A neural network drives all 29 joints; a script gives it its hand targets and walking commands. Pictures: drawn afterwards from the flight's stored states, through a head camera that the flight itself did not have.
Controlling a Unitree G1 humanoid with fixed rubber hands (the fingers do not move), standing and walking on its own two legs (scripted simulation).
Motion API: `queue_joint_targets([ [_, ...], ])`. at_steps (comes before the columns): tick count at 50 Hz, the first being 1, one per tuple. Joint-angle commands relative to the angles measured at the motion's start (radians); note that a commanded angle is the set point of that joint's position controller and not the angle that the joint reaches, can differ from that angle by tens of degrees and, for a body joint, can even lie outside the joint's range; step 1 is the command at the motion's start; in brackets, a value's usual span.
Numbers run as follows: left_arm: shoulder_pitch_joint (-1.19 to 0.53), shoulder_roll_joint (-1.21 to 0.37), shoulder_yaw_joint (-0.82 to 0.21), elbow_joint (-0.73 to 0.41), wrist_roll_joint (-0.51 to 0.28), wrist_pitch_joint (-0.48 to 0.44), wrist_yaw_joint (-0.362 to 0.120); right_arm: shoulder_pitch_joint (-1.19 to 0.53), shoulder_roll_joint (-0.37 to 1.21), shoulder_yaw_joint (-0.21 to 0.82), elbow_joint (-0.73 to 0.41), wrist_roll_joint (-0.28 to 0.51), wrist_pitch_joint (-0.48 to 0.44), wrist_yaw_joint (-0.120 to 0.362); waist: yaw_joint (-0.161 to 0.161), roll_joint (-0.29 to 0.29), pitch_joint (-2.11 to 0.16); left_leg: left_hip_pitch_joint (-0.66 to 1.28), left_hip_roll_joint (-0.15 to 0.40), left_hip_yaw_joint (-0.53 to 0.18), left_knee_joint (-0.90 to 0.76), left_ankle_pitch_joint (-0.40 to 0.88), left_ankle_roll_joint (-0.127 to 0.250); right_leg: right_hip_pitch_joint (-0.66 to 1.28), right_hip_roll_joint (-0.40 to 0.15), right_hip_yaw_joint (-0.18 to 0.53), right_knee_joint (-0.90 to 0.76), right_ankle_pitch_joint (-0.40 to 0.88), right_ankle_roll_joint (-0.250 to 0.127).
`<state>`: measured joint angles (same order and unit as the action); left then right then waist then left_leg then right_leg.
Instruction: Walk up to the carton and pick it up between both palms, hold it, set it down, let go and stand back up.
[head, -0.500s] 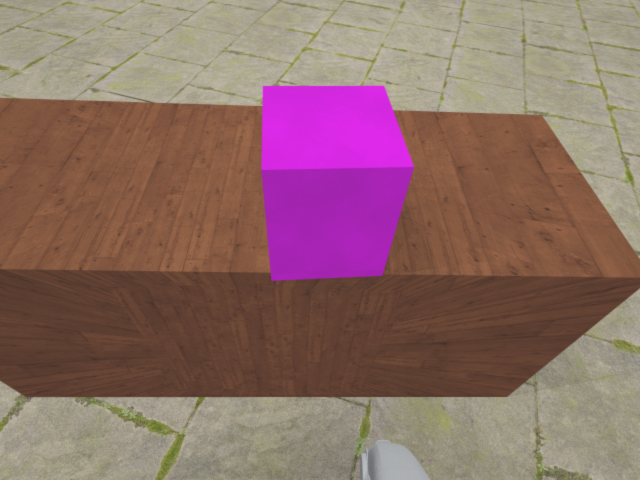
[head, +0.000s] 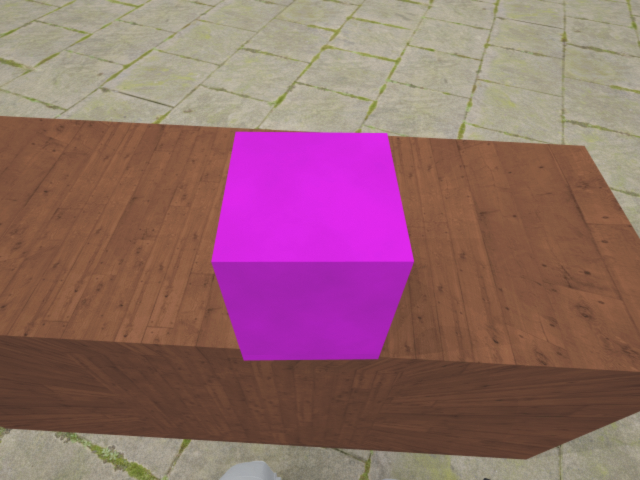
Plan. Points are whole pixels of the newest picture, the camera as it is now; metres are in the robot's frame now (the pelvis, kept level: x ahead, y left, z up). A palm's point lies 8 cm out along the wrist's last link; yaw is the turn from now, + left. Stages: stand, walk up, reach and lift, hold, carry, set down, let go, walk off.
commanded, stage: walk up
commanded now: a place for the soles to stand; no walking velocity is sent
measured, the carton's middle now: (311, 252) +0.40 +0.03 +0.03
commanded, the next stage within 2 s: none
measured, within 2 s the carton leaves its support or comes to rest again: neither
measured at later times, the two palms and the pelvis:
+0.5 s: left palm out of the picture +0.07 +0.25 -0.11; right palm out of the picture +0.09 -0.25 -0.11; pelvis +0.02 +0.00 +0.02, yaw +0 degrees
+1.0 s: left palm out of the picture +0.04 +0.34 -0.12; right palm out of the picture +0.06 -0.23 -0.11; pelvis -0.02 +0.06 +0.00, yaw -1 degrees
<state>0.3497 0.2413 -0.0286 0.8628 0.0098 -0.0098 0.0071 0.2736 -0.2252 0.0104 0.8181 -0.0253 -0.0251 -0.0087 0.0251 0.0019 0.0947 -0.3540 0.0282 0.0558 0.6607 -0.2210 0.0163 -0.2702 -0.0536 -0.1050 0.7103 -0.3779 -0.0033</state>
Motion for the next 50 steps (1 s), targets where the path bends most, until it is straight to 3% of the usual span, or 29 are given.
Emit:
queue_joint_targets([
  [1, 0.062, 0.037, -0.004, -0.055, -0.007, 0.023, 0.017, 0.054, -0.172, -0.040, -0.039, 0.033, 0.009, -0.010, -0.015, 0.138, -0.123, 0.047, 0.290, -0.304, -0.253, 0.369, 0.205, 0.031, 0.006, 0.062, 0.035, -0.164, -0.012],
  [2, 0.054, 0.040, -0.005, -0.053, -0.003, 0.030, 0.019, -0.011, -0.180, -0.036, -0.042, 0.042, 0.019, -0.011, -0.007, 0.116, -0.083, -0.018, 0.258, -0.275, -0.287, 0.154, 0.183, 0.047, -0.005, 0.074, -0.053, -0.086, -0.017],
  [3, 0.041, 0.064, 0.001, -0.042, 0.002, 0.027, 0.017, -0.050, -0.167, -0.021, -0.043, 0.036, 0.029, -0.011, 0.004, 0.090, -0.026, -0.037, 0.210, -0.239, -0.283, 0.062, 0.143, 0.047, -0.020, 0.087, -0.134, -0.012, -0.016],
  [5, 0.034, 0.118, 0.006, -0.019, -0.005, 0.004, 0.008, -0.051, -0.142, -0.002, -0.025, 0.030, 0.029, -0.001, -0.013, 0.063, -0.030, 0.019, 0.112, -0.150, -0.203, 0.111, 0.067, 0.013, -0.060, 0.138, -0.229, 0.162, -0.033],
  [8, 0.001, 0.136, 0.009, -0.004, -0.010, -0.016, 0.003, -0.040, -0.122, 0.009, 0.022, 0.022, 0.015, 0.004, -0.037, -0.001, -0.086, 0.133, 0.094, -0.117, -0.134, 0.251, 0.051, 0.004, -0.085, 0.144, -0.252, 0.295, -0.043],
  [9, 0.002, 0.129, 0.005, -0.006, -0.014, -0.019, 0.003, -0.045, -0.127, 0.009, 0.027, 0.019, 0.011, 0.005, -0.022, 0.014, -0.116, 0.169, 0.090, -0.112, -0.132, 0.285, 0.051, 0.005, -0.089, 0.147, -0.255, 0.325, -0.047],
  [12, -0.028, 0.126, 0.001, 0.000, -0.011, -0.014, 0.005, -0.062, -0.129, 0.014, 0.042, 0.027, 0.005, 0.004, -0.026, -0.023, -0.123, 0.148, 0.103, -0.118, -0.150, 0.305, 0.062, 0.051, -0.084, 0.130, -0.258, 0.316, -0.049],
  [16, -0.033, 0.118, 0.002, 0.030, -0.014, -0.008, 0.005, -0.091, -0.140, 0.011, 0.063, 0.024, 0.011, 0.001, -0.023, 0.030, -0.082, 0.112, 0.097, -0.121, -0.189, 0.222, 0.051, 0.062, -0.077, 0.129, -0.288, 0.251, -0.045],
  [18, -0.045, 0.125, 0.004, 0.042, -0.013, -0.009, 0.003, -0.073, -0.133, 0.016, 0.085, 0.025, 0.010, 0.002, -0.027, -0.012, -0.078, 0.119, 0.099, -0.116, -0.191, 0.234, 0.044, 0.064, -0.077, 0.120, -0.299, 0.267, -0.050],
  [21, -0.046, 0.123, 0.000, 0.064, -0.013, -0.009, 0.003, -0.082, -0.144, 0.015, 0.099, 0.025, 0.009, 0.003, -0.019, 0.026, -0.083, 0.118, 0.096, -0.111, -0.219, 0.209, 0.042, 0.067, -0.078, 0.117, -0.308, 0.230, -0.047],
  [22, -0.048, 0.129, -0.002, 0.070, -0.011, -0.010, 0.003, -0.079, -0.142, 0.019, 0.110, 0.029, 0.008, 0.004, -0.020, -0.019, -0.091, 0.128, 0.100, -0.120, -0.221, 0.210, 0.047, 0.085, -0.076, 0.111, -0.308, 0.231, -0.044],
  [24, -0.048, 0.117, -0.009, 0.071, -0.014, -0.008, 0.001, -0.073, -0.145, 0.020, 0.123, 0.028, 0.010, 0.003, -0.020, -0.016, -0.098, 0.131, 0.097, -0.113, -0.219, 0.180, 0.042, 0.065, -0.078, 0.113, -0.330, 0.173, -0.042],
  [25, -0.041, 0.114, -0.009, 0.075, -0.018, -0.007, 0.003, -0.074, -0.155, 0.020, 0.122, 0.028, 0.012, 0.002, -0.015, 0.026, -0.074, 0.127, 0.090, -0.123, -0.225, 0.145, 0.047, 0.051, -0.082, 0.123, -0.333, 0.155, -0.045],
  [26, -0.071, 0.133, -0.003, 0.081, -0.009, -0.006, 0.004, -0.057, -0.141, 0.024, 0.143, 0.027, 0.010, 0.003, -0.030, -0.014, -0.069, 0.100, 0.095, -0.130, -0.246, 0.112, 0.044, 0.072, -0.078, 0.121, -0.328, 0.138, -0.045],
  [28, -0.056, 0.121, -0.007, 0.090, -0.013, -0.005, 0.004, -0.067, -0.158, 0.016, 0.147, 0.031, 0.012, 0.000, -0.016, 0.031, -0.035, 0.087, 0.087, -0.143, -0.263, 0.039, 0.038, 0.047, -0.074, 0.127, -0.347, 0.107, -0.045],
  [29, -0.059, 0.133, -0.007, 0.097, -0.010, -0.004, 0.003, -0.055, -0.160, 0.017, 0.150, 0.029, 0.011, -0.001, -0.026, 0.035, -0.031, 0.081, 0.090, -0.149, -0.268, 0.051, 0.040, 0.055, -0.074, 0.116, -0.337, 0.118, -0.045],
  [31, -0.042, 0.128, -0.007, 0.111, -0.007, -0.006, 0.005, -0.038, -0.153, 0.020, 0.157, 0.025, 0.008, 0.000, -0.028, -0.011, -0.034, 0.103, 0.093, -0.143, -0.259, 0.090, 0.044, 0.046, -0.077, 0.111, -0.344, 0.122, -0.029],
  [36, -0.036, 0.123, -0.009, 0.127, -0.010, -0.005, 0.003, -0.016, -0.160, 0.026, 0.170, 0.025, 0.009, -0.005, -0.024, 0.009, -0.035, 0.079, 0.092, -0.160, -0.293, -0.023, 0.032, 0.058, -0.071, 0.119, -0.352, 0.076, -0.044],
  [37, -0.047, 0.180, 0.027, 0.082, 0.002, -0.012, 0.028, -0.099, -0.261, -0.018, 0.132, 0.022, 0.036, -0.002, -0.014, 0.086, 0.041, 0.045, 0.060, -0.091, -0.182, 0.084, 0.016, 0.011, -0.140, 0.174, -0.315, 0.326, -0.061],
  [38, -0.026, 0.223, 0.048, 0.071, 0.005, -0.016, 0.041, -0.106, -0.239, -0.023, 0.106, 0.005, 0.047, 0.001, -0.021, 0.002, -0.014, 0.024, 0.047, -0.077, -0.102, 0.150, 0.022, 0.078, -0.185, 0.210, -0.299, 0.458, -0.091],
  [39, -0.019, 0.245, 0.057, 0.070, 0.000, -0.013, 0.051, -0.104, -0.204, -0.020, 0.090, -0.001, 0.056, 0.004, -0.014, -0.084, -0.047, 0.002, 0.025, -0.039, -0.011, 0.101, 0.007, 0.086, -0.251, 0.264, -0.314, 0.516, -0.141],
  [41, -0.044, 0.266, 0.088, 0.026, 0.009, -0.003, 0.064, -0.079, -0.163, -0.029, 0.080, -0.020, 0.078, 0.005, -0.012, -0.157, -0.052, -0.048, 0.006, -0.043, 0.235, -0.221, -0.012, 0.052, -0.403, 0.379, -0.353, 0.577, -0.265],
  [42, -0.041, 0.265, 0.096, 0.020, 0.016, 0.001, 0.070, -0.107, -0.167, -0.036, 0.061, -0.019, 0.088, 0.005, 0.010, -0.179, -0.017, -0.104, 0.017, -0.083, 0.307, -0.329, -0.021, 0.056, -0.405, 0.394, -0.361, 0.623, -0.283],
  [44, -0.064, 0.239, 0.101, 0.003, 0.025, 0.009, 0.081, -0.105, -0.167, -0.049, 0.035, -0.020, 0.101, 0.008, -0.008, -0.143, -0.032, -0.114, 0.060, -0.135, 0.278, -0.334, -0.028, 0.084, -0.367, 0.350, -0.323, 0.651, -0.255],
  [45, -0.124, 0.240, 0.100, -0.026, 0.028, 0.012, 0.077, -0.081, -0.152, -0.047, 0.041, -0.008, 0.100, 0.006, -0.033, -0.170, -0.029, -0.067, 0.071, -0.127, 0.187, -0.288, -0.035, 0.049, -0.330, 0.292, -0.297, 0.650, -0.215],
  [47, -0.163, 0.239, 0.099, -0.053, 0.030, 0.017, 0.058, -0.030, -0.138, -0.049, 0.048, -0.004, 0.087, 0.014, -0.063, -0.127, -0.096, 0.090, 0.022, -0.061, -0.031, -0.082, -0.017, 0.012, -0.226, 0.206, -0.186, 0.576, -0.141],
  [48, -0.160, 0.224, 0.091, -0.057, 0.030, 0.022, 0.044, -0.009, -0.138, -0.052, 0.067, 0.008, 0.076, 0.020, -0.070, -0.078, -0.149, 0.204, -0.023, 0.000, -0.147, 0.053, -0.012, -0.033, -0.156, 0.142, -0.116, 0.482, -0.113],
  [49, -0.129, 0.193, 0.076, -0.062, 0.025, 0.029, 0.032, 0.011, -0.172, -0.065, 0.061, 0.000, 0.069, 0.023, -0.064, 0.010, -0.160, 0.262, 0.012, -0.064, -0.221, 0.161, 0.011, -0.083, -0.071, 0.104, 0.014, 0.350, -0.070],
  [50, -0.107, 0.127, 0.053, -0.081, 0.016, 0.029, 0.026, 0.018, -0.240, -0.085, 0.024, -0.003, 0.064, 0.017, -0.062, 0.203, -0.161, 0.280, 0.192, -0.280, -0.273, 0.338, 0.073, -0.212, 0.038, 0.074, 0.168, -0.032, -0.014],
])
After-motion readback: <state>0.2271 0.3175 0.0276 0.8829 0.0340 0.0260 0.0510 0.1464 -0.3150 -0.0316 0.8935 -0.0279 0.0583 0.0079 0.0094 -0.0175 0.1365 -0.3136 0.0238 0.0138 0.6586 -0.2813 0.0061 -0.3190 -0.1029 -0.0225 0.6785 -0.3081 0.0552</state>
